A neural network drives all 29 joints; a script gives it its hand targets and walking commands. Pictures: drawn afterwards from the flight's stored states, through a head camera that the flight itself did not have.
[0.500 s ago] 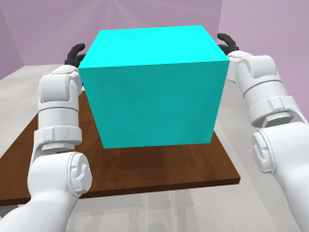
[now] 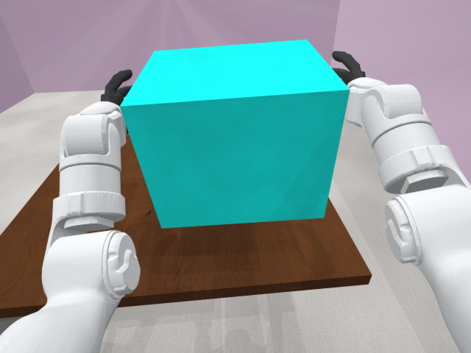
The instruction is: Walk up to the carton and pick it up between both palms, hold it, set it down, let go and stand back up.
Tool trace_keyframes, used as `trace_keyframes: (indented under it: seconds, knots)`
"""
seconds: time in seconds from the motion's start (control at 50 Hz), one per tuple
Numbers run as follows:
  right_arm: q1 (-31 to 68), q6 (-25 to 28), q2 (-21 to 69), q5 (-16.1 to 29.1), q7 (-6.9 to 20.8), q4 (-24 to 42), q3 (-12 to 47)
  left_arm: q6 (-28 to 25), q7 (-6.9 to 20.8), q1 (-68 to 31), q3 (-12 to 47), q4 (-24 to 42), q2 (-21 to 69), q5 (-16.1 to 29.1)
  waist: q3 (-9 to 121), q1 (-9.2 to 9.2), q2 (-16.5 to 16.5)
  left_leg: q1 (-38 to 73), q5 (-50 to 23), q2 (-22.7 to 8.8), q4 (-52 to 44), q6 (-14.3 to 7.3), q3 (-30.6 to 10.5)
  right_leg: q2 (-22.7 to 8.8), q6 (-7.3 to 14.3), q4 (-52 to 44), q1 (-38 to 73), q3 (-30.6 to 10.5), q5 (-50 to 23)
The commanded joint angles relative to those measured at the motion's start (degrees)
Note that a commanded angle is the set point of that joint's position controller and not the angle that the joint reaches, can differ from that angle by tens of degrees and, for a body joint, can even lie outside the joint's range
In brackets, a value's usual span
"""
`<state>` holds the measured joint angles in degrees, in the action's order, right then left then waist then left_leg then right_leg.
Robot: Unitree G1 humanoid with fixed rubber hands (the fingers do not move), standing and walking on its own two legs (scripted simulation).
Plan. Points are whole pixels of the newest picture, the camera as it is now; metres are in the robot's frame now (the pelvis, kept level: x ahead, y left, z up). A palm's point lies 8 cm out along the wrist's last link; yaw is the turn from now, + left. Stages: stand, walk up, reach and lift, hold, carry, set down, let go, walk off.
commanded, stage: hold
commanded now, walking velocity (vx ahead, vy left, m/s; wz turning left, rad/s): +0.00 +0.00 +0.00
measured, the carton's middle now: (236, 131) +0.41 -0.01 +0.26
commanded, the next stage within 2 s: set down in 0.76 s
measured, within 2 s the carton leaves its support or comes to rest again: neither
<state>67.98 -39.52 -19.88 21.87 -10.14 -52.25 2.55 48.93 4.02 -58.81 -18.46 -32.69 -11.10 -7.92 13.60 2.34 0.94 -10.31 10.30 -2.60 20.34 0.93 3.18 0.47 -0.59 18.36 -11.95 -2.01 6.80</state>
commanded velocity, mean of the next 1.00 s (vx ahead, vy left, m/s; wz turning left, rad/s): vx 0.00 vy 0.00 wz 0.00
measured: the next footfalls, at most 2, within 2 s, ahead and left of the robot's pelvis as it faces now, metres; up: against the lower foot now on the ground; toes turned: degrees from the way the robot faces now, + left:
none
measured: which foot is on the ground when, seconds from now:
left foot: down 0.00-1.00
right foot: down 0.00-1.00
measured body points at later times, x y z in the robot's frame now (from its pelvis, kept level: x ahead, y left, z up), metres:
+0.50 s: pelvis -0.02 +0.00 +0.00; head -0.11 +0.00 +0.44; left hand +0.37 +0.17 +0.33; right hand +0.37 -0.20 +0.33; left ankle +0.00 +0.13 -0.75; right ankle +0.03 -0.13 -0.75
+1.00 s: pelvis +0.00 +0.00 +0.00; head -0.08 +0.00 +0.44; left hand +0.39 +0.17 +0.32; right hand +0.40 -0.19 +0.33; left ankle +0.00 +0.13 -0.75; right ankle +0.03 -0.13 -0.75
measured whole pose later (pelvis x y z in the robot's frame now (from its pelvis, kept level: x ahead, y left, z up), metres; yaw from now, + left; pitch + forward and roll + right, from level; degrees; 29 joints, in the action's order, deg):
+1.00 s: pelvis +0.00 +0.00 +0.00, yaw +0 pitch +1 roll +0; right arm 69.2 -36.6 -19.8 21.7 -10.1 -53.4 2.6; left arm 47.3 3.9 -59.7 -18.5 -32.4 -11.1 -9.0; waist 13.5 2.3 0.9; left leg -10.3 10.5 -2.6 20.3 0.9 3.2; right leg 0.5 -0.6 18.3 -11.9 -2.0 7.0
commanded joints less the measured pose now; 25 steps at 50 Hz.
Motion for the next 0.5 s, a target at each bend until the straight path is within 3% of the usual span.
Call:
trace_keyframes:
  seconds: [0.0, 0.08, 0.12, 0.16, 0.2, 0.26, 0.34, 0.36, 0.44, 0.48]
  knots:
    - [43.8, 2.5, 32.6, 15.1, 10.9, 29.4, 8.0, -2.9, 8.2, -41.8, 17.1, 19.0, 28.2, 13.0, 24.8, -0.56, 1.8, 6.5, -24.5, 3.9, 0.3, 2.5, -4.3, 5.7, 1.0, -1.6, 18.0, -0.2, -18.7]
    - [43.4, 2.3, 33.4, 14.8, 11.0, 30.2, 8.1, -3.2, 7.2, -43.4, 17.3, 19.3, 28.1, 13.8, 25.1, -0.22, 0.5, 6.6, -23.5, 3.9, 0.7, 2.1, -4.6, 5.7, 0.9, -1.7, 16.9, -0.2, -18.8]
    - [43.0, 2.1, 32.1, 13.9, 11.3, 27.6, 6.8, -3.1, 7.4, -43.6, 18.0, 17.9, 28.6, 13.9, 22.2, 0.49, 1.7, 5.0, -19.6, 3.6, -0.3, 2.5, -4.7, 5.5, 1.6, -2.5, 15.2, -0.6, -15.1]
    - [43.7, 2.3, 33.4, 13.6, 11.6, 26.2, 6.5, -3.3, 7.4, -44.3, 16.7, 16.8, 27.8, 12.8, 21.5, -0.82, 0.8, 3.5, -16.2, 3.9, -1.3, 1.8, -4.6, 5.2, 1.5, -2.8, 15.2, -0.6, -12.7]
    - [43.6, 2.3, 33.3, 12.8, 11.9, 24.2, 5.7, -3.5, 7.2, -44.8, 16.8, 15.5, 27.9, 12.8, 19.4, -0.42, 1.0, 2.0, -12.3, 3.8, -2.2, 1.5, -4.7, 4.9, 1.6, -3.2, 14.0, -0.8, -10.4]
    - [44.7, 2.9, 34.9, 11.5, 12.6, 22.3, 5.3, -4.3, 7.0, -45.9, 14.7, 13.2, 27.0, 12.1, 18.5, -1.59, -0.7, 0.5, -7.7, 3.8, -3.4, 0.4, -4.3, 4.7, 1.6, -3.5, 13.0, -0.4, -6.4]
    - [47.2, 3.5, 34.4, 8.8, 13.6, 18.0, 2.7, -4.7, 7.4, -47.5, 13.9, 6.5, 26.9, 11.4, 14.6, -1.34, -0.5, -4.0, 1.7, 3.4, -5.9, -0.1, -3.9, 4.2, 2.2, -4.1, 11.0, -0.4, 1.3]
    - [47.2, 3.7, 35.2, 8.3, 13.7, 18.8, 3.3, -4.8, 7.6, -46.6, 13.1, 5.9, 26.4, 10.9, 15.0, -1.85, -1.8, -4.0, 1.5, 3.4, -5.9, -0.7, -3.9, 4.3, 1.9, -3.7, 11.9, 0.0, 0.9]
    - [47.2, 4.1, 33.4, 6.7, 13.9, 16.3, 1.5, -4.7, 8.2, -46.5, 13.9, 4.4, 27.1, 10.6, 13.9, -0.42, 0.4, -5.9, 5.1, 2.4, -7.5, -0.2, -4.2, 4.2, 2.5, -3.5, 12.6, -0.2, 1.9]
    - [48.8, 4.4, 34.0, 6.0, 14.2, 16.5, 1.3, -5.0, 8.6, -47.1, 12.5, 3.3, 26.2, 10.0, 13.5, -1.38, -1.0, -7.5, 6.8, 2.6, -8.1, -0.7, -3.9, 4.3, 2.2, -3.5, 13.0, -0.2, 4.1]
